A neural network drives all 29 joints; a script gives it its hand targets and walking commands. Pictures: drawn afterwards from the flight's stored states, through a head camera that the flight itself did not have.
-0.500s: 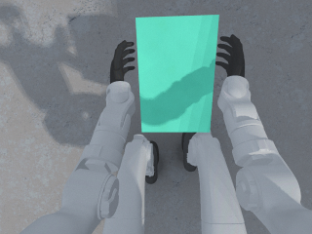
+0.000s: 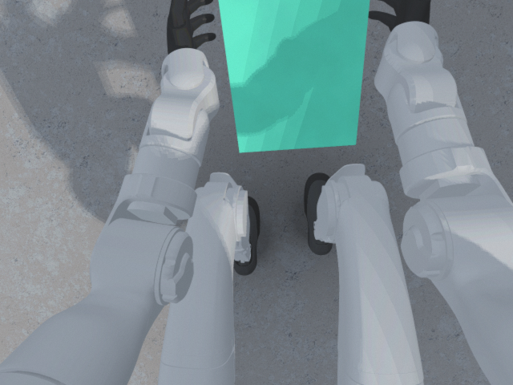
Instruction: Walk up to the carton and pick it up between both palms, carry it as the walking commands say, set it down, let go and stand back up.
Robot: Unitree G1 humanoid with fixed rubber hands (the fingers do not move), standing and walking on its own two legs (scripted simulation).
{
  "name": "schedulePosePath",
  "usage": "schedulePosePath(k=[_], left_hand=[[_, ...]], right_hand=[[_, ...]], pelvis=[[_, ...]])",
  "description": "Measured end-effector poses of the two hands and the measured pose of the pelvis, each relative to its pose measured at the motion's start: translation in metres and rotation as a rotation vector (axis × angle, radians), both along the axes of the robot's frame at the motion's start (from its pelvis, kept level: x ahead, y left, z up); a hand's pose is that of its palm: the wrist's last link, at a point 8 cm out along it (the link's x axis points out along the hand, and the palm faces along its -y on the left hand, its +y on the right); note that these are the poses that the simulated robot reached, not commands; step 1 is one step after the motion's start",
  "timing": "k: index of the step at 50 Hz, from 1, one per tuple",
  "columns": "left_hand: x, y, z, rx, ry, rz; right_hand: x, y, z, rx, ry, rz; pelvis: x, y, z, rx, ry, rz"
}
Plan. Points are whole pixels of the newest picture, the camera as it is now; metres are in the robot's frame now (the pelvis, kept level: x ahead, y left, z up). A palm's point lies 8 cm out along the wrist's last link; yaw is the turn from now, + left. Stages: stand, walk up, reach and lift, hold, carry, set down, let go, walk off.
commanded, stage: set down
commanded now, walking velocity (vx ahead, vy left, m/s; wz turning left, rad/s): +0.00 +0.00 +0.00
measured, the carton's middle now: (289, 39) +0.55 -0.02 -0.30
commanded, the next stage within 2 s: none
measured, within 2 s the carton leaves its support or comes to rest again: rests again in 1.26 s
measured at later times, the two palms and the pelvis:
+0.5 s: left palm (189, 21) +0.55 +0.12 -0.19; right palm out of the picture +0.57 -0.15 -0.20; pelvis +0.01 +0.00 -0.07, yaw +2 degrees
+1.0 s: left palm out of the picture +0.61 +0.13 -0.24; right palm out of the picture +0.62 -0.15 -0.25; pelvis +0.04 +0.00 -0.11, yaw +3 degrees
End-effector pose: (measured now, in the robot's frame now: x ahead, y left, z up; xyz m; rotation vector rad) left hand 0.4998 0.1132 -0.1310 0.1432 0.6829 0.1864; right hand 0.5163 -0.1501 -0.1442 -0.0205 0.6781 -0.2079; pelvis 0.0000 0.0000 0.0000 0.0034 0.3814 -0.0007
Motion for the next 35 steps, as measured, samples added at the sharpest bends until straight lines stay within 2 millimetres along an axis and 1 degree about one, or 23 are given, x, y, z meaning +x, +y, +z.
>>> schedulePosePath(k=[8,14,19,25,35], left_hand=[[0.018,0.001,-0.02,-0.053,-0.021,0.015],[0.028,0.0,-0.042,-0.092,-0.008,0.022],[0.04,0.007,-0.049,-0.067,-0.012,0.061],[0.053,0.011,-0.06,-0.086,-0.033,0.091],[0.075,0.015,-0.077,-0.144,-0.081,0.07]], right_hand=[[0.017,-0.002,-0.022,0.011,-0.016,0.014],[0.028,-0.005,-0.044,0.019,-0.001,0.028],[0.042,0.001,-0.049,0.047,-0.008,0.071],[0.058,0.003,-0.058,0.058,-0.024,0.104],[0.078,0.003,-0.073,0.071,-0.056,0.111]], pelvis=[[-0.007,0.001,-0.031,-0.004,0.016,0.015],[-0.005,0.001,-0.05,-0.006,0.042,0.024],[-0.001,0.0,-0.061,-0.004,0.049,0.026],[0.005,0.0,-0.072,-0.007,0.074,0.033],[0.016,0.004,-0.092,-0.021,0.134,0.047]])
